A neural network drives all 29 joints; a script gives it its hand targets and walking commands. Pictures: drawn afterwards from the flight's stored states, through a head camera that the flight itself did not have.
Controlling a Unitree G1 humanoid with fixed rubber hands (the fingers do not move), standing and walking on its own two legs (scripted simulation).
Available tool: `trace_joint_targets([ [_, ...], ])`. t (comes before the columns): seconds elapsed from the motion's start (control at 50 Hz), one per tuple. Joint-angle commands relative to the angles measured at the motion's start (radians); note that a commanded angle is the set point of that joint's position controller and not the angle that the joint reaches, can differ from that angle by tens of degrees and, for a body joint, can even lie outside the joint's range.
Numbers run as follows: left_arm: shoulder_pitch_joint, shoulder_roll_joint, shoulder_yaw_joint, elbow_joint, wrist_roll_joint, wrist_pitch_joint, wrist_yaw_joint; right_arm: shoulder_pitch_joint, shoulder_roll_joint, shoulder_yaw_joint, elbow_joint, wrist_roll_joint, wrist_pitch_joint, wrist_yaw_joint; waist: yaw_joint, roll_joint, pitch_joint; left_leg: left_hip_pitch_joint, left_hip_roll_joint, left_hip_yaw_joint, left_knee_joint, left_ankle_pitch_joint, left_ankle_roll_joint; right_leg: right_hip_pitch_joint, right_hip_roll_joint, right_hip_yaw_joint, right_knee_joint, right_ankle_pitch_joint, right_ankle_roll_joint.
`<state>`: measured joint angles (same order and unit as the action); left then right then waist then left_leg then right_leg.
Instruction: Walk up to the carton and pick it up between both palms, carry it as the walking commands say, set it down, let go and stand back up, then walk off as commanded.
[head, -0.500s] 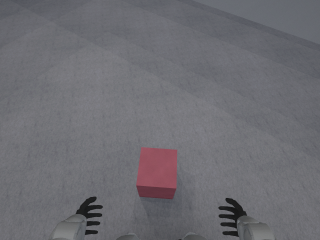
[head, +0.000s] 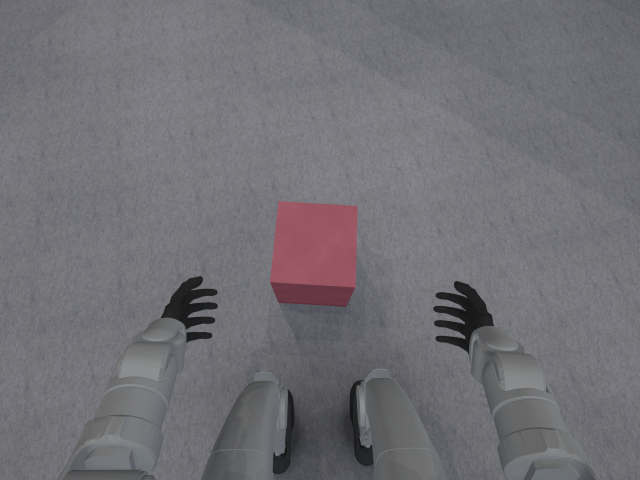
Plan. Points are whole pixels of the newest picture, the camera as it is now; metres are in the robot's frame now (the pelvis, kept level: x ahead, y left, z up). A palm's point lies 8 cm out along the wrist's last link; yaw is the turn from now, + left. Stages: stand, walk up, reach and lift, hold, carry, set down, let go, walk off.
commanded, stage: reach and lift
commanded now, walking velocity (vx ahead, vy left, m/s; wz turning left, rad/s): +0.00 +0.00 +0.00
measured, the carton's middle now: (314, 258) +0.53 +0.01 -0.58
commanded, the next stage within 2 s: none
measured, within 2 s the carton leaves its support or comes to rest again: neither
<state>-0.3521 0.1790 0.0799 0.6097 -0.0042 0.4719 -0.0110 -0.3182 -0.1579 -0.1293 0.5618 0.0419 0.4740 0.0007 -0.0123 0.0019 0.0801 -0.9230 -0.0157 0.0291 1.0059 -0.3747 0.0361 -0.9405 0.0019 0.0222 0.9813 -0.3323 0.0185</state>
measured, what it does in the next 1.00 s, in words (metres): stands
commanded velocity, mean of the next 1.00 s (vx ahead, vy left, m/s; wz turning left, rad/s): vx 0.00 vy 0.00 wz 0.00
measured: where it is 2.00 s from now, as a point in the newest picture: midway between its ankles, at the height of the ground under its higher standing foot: (322, 441)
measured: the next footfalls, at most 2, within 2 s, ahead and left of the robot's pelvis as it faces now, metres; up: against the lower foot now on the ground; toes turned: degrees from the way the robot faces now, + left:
none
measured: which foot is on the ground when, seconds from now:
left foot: down 0.00-1.00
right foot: down 0.00-1.00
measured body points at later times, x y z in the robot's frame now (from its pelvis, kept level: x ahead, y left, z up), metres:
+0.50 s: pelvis +0.00 +0.00 -0.03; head +0.27 +0.01 +0.33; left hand +0.47 +0.20 -0.15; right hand +0.44 -0.18 -0.15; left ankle +0.06 +0.10 -0.67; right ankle +0.08 -0.13 -0.67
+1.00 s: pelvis +0.01 +0.00 -0.04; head +0.34 +0.01 +0.27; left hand +0.56 +0.19 -0.16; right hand +0.53 -0.17 -0.17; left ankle +0.06 +0.10 -0.67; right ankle +0.08 -0.13 -0.67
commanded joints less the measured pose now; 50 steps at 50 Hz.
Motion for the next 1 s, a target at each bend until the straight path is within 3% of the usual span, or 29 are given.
trace_joint_targets([
  [0.0, -0.355, 0.168, 0.075, -0.082, 0.005, -0.025, 0.008, -0.324, -0.089, -0.066, -0.099, -0.026, -0.013, -0.038, -0.02, 0.0, -0.532, 0.171, 0.0, -0.031, -0.156, -0.064, -0.009, 0.191, 0.019, -0.025, -0.11, -0.099, -0.012],
  [0.08, -0.501, 0.191, 0.078, -0.042, -0.005, -0.041, 0.005, -0.443, -0.082, -0.09, -0.055, -0.029, -0.019, -0.072, -0.027, 0.031, -0.648, 0.195, -0.005, -0.033, -0.129, -0.019, -0.017, 0.183, 0.023, -0.032, -0.085, -0.039, -0.013],
  [0.1, -0.536, 0.193, 0.075, -0.037, -0.01, -0.047, 0.005, -0.461, -0.077, -0.098, -0.035, -0.027, -0.023, -0.082, -0.05, 0.039, -0.696, 0.193, -0.009, -0.029, -0.112, -0.008, -0.02, 0.183, 0.026, -0.032, -0.082, -0.017, -0.013],
  [0.14, -0.562, 0.193, 0.081, 0.006, -0.01, -0.058, 0.002, -0.51, -0.057, -0.097, -0.022, -0.013, -0.034, -0.097, -0.025, 0.055, -0.726, 0.183, -0.01, -0.028, -0.112, 0.031, -0.023, 0.165, 0.027, -0.033, -0.069, 0.019, -0.013],
  [0.26, -0.7, 0.226, 0.122, 0.068, -0.015, -0.154, -0.002, -0.647, -0.023, -0.103, -0.03, -0.001, -0.131, -0.135, -0.012, 0.015, -0.899, 0.06, -0.032, -0.033, -0.053, 0.225, -0.022, 0.176, 0.044, -0.021, -0.026, 0.229, 0.011],
  [0.34, -0.744, 0.216, 0.129, 0.135, -0.002, -0.198, 0.009, -0.701, -0.047, -0.125, 0.031, 0.003, -0.185, -0.146, -0.01, 0.058, -0.983, 0.074, -0.041, -0.039, -0.038, 0.306, -0.049, 0.105, 0.06, -0.041, -0.002, 0.281, 0.018],
  [0.42, -0.819, 0.219, 0.144, 0.186, 0.013, -0.249, 0.022, -0.723, -0.056, -0.165, 0.063, -0.022, -0.244, -0.15, -0.041, 0.038, -1.002, 0.06, -0.039, -0.054, -0.024, 0.379, -0.055, 0.003, 0.074, -0.06, 0.007, 0.323, 0.026],
  [0.5, -0.992, 0.242, 0.158, 0.146, 0.021, -0.302, 0.029, -0.816, -0.075, -0.193, 0.071, -0.031, -0.296, -0.148, -0.058, 0.059, -1.109, 0.109, -0.039, -0.063, 0.006, 0.494, -0.059, -0.06, 0.085, -0.053, 0.033, 0.391, 0.026],
  [0.54, -1.036, 0.253, 0.16, 0.148, 0.031, -0.314, 0.036, -0.856, -0.091, -0.187, 0.076, -0.013, -0.31, -0.149, -0.028, 0.105, -1.182, 0.177, -0.038, -0.054, 0.016, 0.528, -0.066, -0.075, 0.087, -0.051, 0.033, 0.386, 0.023],
  [0.56, -1.056, 0.253, 0.165, 0.173, 0.027, -0.32, 0.035, -0.886, -0.083, -0.177, 0.061, -0.007, -0.316, -0.146, -0.012, 0.097, -1.176, 0.185, -0.035, -0.06, 0.017, 0.554, -0.059, -0.097, 0.087, -0.051, 0.037, 0.392, 0.027],
  [0.6, -1.112, 0.256, 0.15, 0.175, 0.022, -0.324, 0.035, -0.949, -0.107, -0.182, 0.039, 0.005, -0.322, -0.142, -0.006, 0.124, -1.253, 0.261, -0.032, -0.07, 0.028, 0.612, -0.061, -0.115, 0.09, -0.058, 0.047, 0.399, 0.024],
  [0.7, -1.165, 0.249, 0.175, 0.255, 0.045, -0.322, 0.022, -1.016, -0.107, -0.193, 0.093, -0.01, -0.319, -0.134, -0.003, 0.102, -1.206, 0.252, -0.035, -0.063, 0.021, 0.595, -0.06, -0.151, 0.09, -0.066, 0.031, 0.367, 0.039],
  [0.76, -1.198, 0.262, 0.209, 0.241, 0.047, -0.344, 0.006, -1.071, -0.106, -0.208, 0.057, -0.042, -0.336, -0.132, -0.014, 0.034, -1.268, 0.19, -0.042, -0.059, 0.032, 0.619, -0.047, -0.049, 0.093, -0.06, 0.045, 0.459, 0.041],
  [0.78, -1.2, 0.257, 0.207, 0.234, 0.041, -0.346, 0.002, -1.07, -0.117, -0.222, 0.067, -0.056, -0.337, -0.135, -0.026, 0.033, -1.307, 0.206, -0.043, -0.058, 0.03, 0.631, -0.051, -0.026, 0.092, -0.065, 0.047, 0.47, 0.042],
  [0.88, -1.181, 0.277, 0.277, 0.248, 0.097, -0.36, -0.018, -1.025, -0.075, -0.249, 0.094, -0.113, -0.342, -0.14, -0.016, -0.009, -1.254, 0.093, -0.051, -0.052, 0.027, 0.663, -0.042, 0.012, 0.088, -0.05, 0.053, 0.561, 0.049],
  [0.94, -1.174, 0.254, 0.298, 0.324, 0.149, -0.368, -0.029, -1.008, -0.043, -0.281, 0.169, -0.14, -0.349, -0.133, -0.011, 0.023, -1.076, -0.031, -0.05, -0.044, 0.027, 0.568, -0.044, -0.107, 0.085, -0.046, 0.053, 0.486, 0.052],
  [0.96, -1.17, 0.258, 0.313, 0.342, 0.162, -0.372, -0.033, -1.026, -0.025, -0.279, 0.17, -0.14, -0.35, -0.13, 0.006, 0.014, -1.045, -0.075, -0.052, -0.042, 0.028, 0.543, -0.04, -0.13, 0.082, -0.039, 0.051, 0.466, 0.054],
  [0.98, -1.18, 0.249, 0.312, 0.348, 0.164, -0.376, -0.034, -1.04, -0.019, -0.293, 0.17, -0.15, -0.356, -0.13, -0.006, -0.004, -1.019, -0.11, -0.051, -0.047, 0.032, 0.507, -0.037, -0.161, 0.082, -0.047, 0.061, 0.438, 0.057],
])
